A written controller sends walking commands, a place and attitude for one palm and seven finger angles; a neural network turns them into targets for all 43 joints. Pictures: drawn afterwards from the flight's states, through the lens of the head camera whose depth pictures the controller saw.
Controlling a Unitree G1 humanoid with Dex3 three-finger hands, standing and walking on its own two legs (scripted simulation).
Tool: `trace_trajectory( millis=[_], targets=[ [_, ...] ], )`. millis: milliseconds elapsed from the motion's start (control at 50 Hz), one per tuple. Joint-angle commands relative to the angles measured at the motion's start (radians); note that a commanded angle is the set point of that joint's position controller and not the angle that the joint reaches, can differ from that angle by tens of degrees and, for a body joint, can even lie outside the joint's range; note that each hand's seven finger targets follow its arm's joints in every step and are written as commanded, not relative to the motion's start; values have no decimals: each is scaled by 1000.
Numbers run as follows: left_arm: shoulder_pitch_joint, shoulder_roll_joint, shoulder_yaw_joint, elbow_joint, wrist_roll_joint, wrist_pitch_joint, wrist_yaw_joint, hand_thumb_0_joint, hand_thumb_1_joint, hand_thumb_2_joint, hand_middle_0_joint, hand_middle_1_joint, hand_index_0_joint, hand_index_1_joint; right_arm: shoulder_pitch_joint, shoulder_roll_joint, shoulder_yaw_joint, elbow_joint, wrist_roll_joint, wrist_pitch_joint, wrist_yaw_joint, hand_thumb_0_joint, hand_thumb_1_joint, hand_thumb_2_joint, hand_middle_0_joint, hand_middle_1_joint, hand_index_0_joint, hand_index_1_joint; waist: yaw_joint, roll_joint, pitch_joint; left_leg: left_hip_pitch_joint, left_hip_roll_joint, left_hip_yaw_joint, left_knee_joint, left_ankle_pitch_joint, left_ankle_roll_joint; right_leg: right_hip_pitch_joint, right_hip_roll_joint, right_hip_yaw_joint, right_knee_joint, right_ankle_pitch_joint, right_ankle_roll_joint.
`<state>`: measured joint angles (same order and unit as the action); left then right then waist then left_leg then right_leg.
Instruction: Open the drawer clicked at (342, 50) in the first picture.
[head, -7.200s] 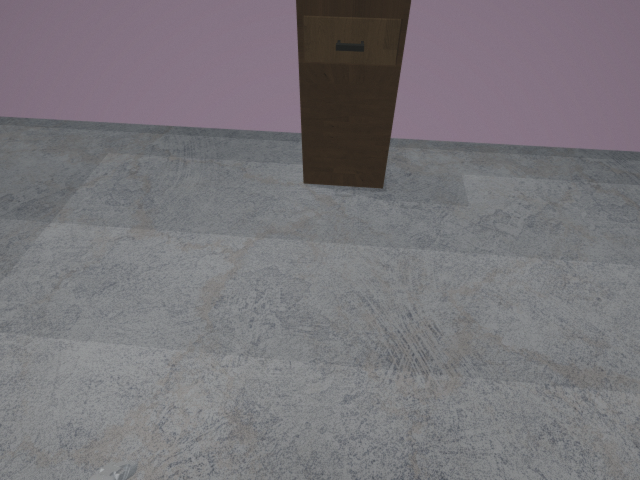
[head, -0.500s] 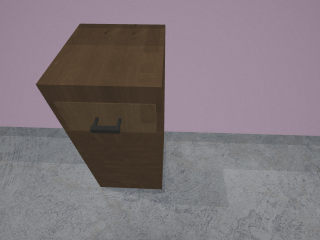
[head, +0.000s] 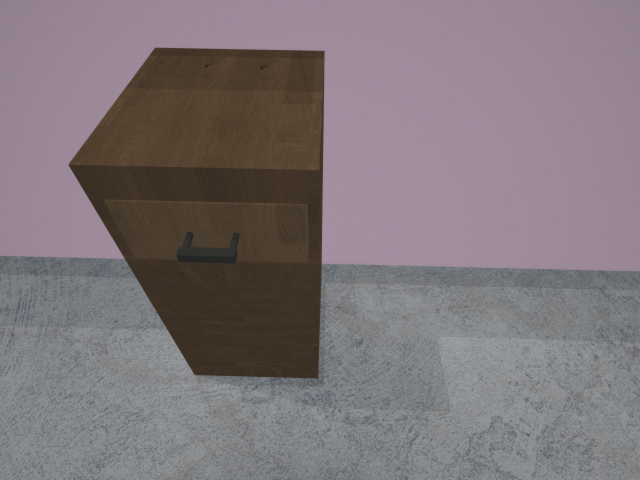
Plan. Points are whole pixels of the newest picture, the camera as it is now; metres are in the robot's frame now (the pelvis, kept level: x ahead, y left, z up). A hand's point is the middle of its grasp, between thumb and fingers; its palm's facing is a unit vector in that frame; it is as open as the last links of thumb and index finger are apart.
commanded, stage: look again from close up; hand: left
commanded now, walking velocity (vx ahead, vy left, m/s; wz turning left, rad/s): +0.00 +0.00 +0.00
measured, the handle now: (209, 246) +0.52 +0.23 -0.07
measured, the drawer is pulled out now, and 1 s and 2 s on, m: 0.00 0.00 0.00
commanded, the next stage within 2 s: shuffle to correct the standing spot in 0.34 s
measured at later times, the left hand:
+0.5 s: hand out of the picture -0.08 +0.19 -0.17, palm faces +0.03 -0.99 -0.17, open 7.3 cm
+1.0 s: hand out of the picture -0.03 +0.17 -0.18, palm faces +0.08 -0.99 -0.14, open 7.3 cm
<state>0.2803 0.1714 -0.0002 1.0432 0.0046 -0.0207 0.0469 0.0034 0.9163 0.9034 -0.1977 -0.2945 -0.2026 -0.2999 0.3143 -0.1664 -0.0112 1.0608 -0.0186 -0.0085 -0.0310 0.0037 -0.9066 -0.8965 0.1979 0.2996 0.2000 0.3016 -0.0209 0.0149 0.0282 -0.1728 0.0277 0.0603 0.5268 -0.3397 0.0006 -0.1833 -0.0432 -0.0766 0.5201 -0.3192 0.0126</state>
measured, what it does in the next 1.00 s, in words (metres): stands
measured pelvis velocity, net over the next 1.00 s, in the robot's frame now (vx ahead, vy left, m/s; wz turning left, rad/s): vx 0.01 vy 0.03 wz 0.00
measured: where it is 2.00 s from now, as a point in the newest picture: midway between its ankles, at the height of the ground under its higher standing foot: outside the picture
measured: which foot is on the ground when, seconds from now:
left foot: down 0.00-1.00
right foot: down 0.00-1.00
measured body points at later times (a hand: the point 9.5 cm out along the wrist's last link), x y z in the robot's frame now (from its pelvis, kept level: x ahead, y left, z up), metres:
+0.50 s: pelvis -0.05 +0.02 +0.01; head -0.06 +0.03 +0.46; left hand -0.08 +0.24 -0.16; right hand -0.05 -0.20 -0.15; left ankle -0.04 +0.11 -0.73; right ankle -0.03 -0.12 -0.73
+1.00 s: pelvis +0.01 +0.03 +0.00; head +0.02 +0.04 +0.45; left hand -0.03 +0.22 -0.16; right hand +0.00 -0.18 -0.16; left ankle -0.04 +0.11 -0.73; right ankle -0.03 -0.12 -0.73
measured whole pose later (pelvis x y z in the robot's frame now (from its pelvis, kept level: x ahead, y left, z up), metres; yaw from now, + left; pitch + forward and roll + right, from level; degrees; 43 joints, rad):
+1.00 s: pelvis +0.01 +0.03 +0.00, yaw +0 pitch -1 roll -1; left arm 0.38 0.08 0.01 1.09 0.01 0.00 0.06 0.00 0.91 0.90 -0.20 -0.29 -0.20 -0.30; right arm 0.32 -0.12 -0.01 1.10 -0.01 -0.02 -0.05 0.01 -0.91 -0.90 0.20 0.30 0.20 0.30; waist 0.01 0.00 0.02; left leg -0.16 -0.01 0.07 0.53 -0.35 0.05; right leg -0.17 -0.06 -0.02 0.52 -0.31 0.05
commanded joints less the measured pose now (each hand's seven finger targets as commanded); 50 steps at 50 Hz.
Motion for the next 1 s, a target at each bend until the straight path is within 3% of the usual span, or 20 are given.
trace_trajectory(
  millis=[0, 40, 120, 180, 220, 420, 500, 540, 600, 700, 740, 780, 800, 840, 860, 900, 940, 980],
  targets=[
    [65, 100, 12, -50, 3, -1, 5, 0, 900, 900, -200, -300, -200, -300, 37, -96, -15, -45, 2, -5, -3, 0, -900, -900, 200, 300, 200, 300, 11, -46, -11, -36, 62, -53, -57, 333, 27, 39, -76, 87, -49, 452, -50],
    [64, 99, 11, -50, 3, 3, 3, 0, 900, 900, -200, -300, -200, -300, 20, -103, -13, -46, 2, -3, 0, 0, -900, -900, 200, 300, 200, 300, 16, -6, 46, -66, 72, -64, -88, 290, 27, 7, -66, 88, -81, 306, -43],
    [68, 98, 4, -44, 7, 9, 0, 0, 900, 900, -200, -300, -200, -300, 6, -106, -9, -45, 4, 2, 8, 0, -900, -900, 200, 300, 200, 300, 19, 0, 113, -108, 71, -77, -144, 127, 27, -37, -54, 100, -138, 124, -33],
    [73, 95, 2, -40, 10, 11, -2, 0, 900, 900, -200, -300, -200, -300, 3, -114, -9, -45, 5, 2, 11, 0, -900, -900, 200, 300, 200, 300, 19, 20, 118, -127, 72, -94, -182, 42, 29, -38, -48, 96, -149, 86, -26],
    [88, 90, 1, -37, 12, 11, -4, 0, 900, 900, -200, -300, -200, -300, -1, -119, -11, -49, 4, 5, 13, 0, -900, -900, 200, 300, 200, 300, 23, 2, 124, -146, 73, -101, -208, -31, 30, -40, -47, 93, -160, 56, -21],
    [137, 54, 1, 0, 15, 7, -5, 0, 900, 900, -200, -300, -200, -300, 15, -115, -16, -23, 6, 1, 13, 0, -900, -900, 200, 300, 200, 300, 27, 1, 73, -139, 85, -126, -254, -61, 37, -7, -52, 71, -156, 97, -11],
    [166, 46, 12, 14, 29, 14, -12, 0, 900, 900, -200, -300, -200, -300, 44, -135, -28, -8, -2, 17, 14, 0, -900, -900, 200, 300, 200, 300, 28, 37, 90, -180, 96, -152, -292, -321, 58, -40, -19, 36, -118, -148, -12],
    [191, 37, 18, 17, 33, 15, -17, 0, 900, 900, -200, -300, -200, -300, 40, -139, -33, -11, -4, 22, 15, 0, -900, -900, 200, 300, 200, 300, 39, 40, 132, -237, 100, -163, -295, -386, 71, -43, -10, 32, -102, -191, -15],
    [211, 31, 29, 23, 28, 13, -22, 0, 900, 900, -200, -300, -200, -300, 52, -118, -31, -13, -4, 24, 16, 0, -900, -900, 200, 300, 200, 300, 38, -3, 162, -242, 72, -142, -238, -348, 71, -83, -21, 72, -124, -227, -34],
    [221, 35, 47, 20, 21, 6, -25, 0, 900, 900, -200, -300, -200, -300, 89, -80, -27, -11, -4, 12, 12, 0, -900, -900, 200, 300, 200, 300, 26, -71, 127, -219, 33, -108, -126, -277, 72, -96, -58, 158, -155, -281, -77],
    [229, 36, 52, 23, 19, 1, -22, 0, 900, 900, -200, -300, -200, -300, 86, -59, -21, -14, -2, 0, 11, 0, -900, -900, 200, 300, 200, 300, 30, -116, 121, -230, 11, -73, -65, -182, 65, -63, -92, 212, -180, -253, -97],
    [228, 32, 47, 28, 14, -2, -15, 0, 900, 900, -200, -300, -200, -300, 92, -33, -8, -10, 2, -10, 7, 0, -900, -900, 200, 300, 200, 300, 20, -127, 95, -182, -1, -45, -41, -21, 52, -46, -114, 226, -181, -114, -102],
    [218, 25, 43, 25, 13, -4, -12, 0, 900, 900, -200, -300, -200, -300, 104, -29, -3, -3, 4, -18, 4, 0, -900, -900, 200, 300, 200, 300, 13, -91, 70, -126, 11, -47, -68, 69, 49, -47, -102, 198, -140, 28, -91],
    [190, 2, 31, 26, 15, -2, -5, 0, 900, 900, -200, -300, -200, -300, 124, -55, -5, 24, 9, -22, -3, 0, -900, -900, 200, 300, 200, 300, 9, -1, 69, -42, 77, -104, -119, 230, 56, -80, -42, 96, -61, 172, -47],
    [197, -10, 26, 30, 16, -2, 0, 0, 900, 900, -200, -300, -200, -300, 133, -64, -7, 33, 12, -25, -8, 0, -900, -900, 200, 300, 200, 300, 15, 28, 56, -25, 97, -108, -113, 430, 61, -43, -35, 65, -39, 271, -31],
    [225, -6, 21, 44, 10, 0, 14, 0, 900, 900, -200, -300, -200, -300, 128, -62, -4, 38, 17, -24, -22, 0, -900, -900, 200, 300, 200, 300, 21, 39, 27, 26, 101, -81, -46, 849, 49, 8, -47, 74, -33, 449, -19],
    [226, 23, 29, 28, 7, 7, 25, 0, 900, 900, -200, -300, -200, -300, 128, -76, -16, 23, 21, -15, -29, 0, -900, -900, 200, 300, 200, 300, 21, 34, 6, 57, 98, -70, -21, 964, 39, 17, -53, 70, 5, 541, -17],
    [203, 36, 35, 3, 8, 16, 29, 0, 900, 900, -200, -300, -200, -300, 123, -96, -27, 10, 20, -4, -31, 0, -900, -900, 200, 300, 200, 300, 16, 55, -3, 87, 118, -73, -18, 1061, 41, -12, -42, 60, 44, 511, -14]
  ],
)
